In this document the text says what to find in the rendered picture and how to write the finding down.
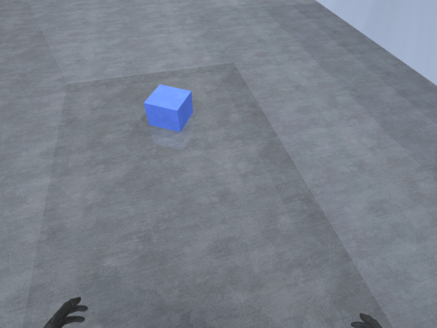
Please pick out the right robot hand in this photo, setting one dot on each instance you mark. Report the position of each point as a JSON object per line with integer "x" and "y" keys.
{"x": 369, "y": 322}

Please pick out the left robot hand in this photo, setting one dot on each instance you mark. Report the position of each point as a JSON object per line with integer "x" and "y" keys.
{"x": 60, "y": 318}

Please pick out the carton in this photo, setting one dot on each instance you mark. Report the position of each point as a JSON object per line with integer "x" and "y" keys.
{"x": 169, "y": 107}

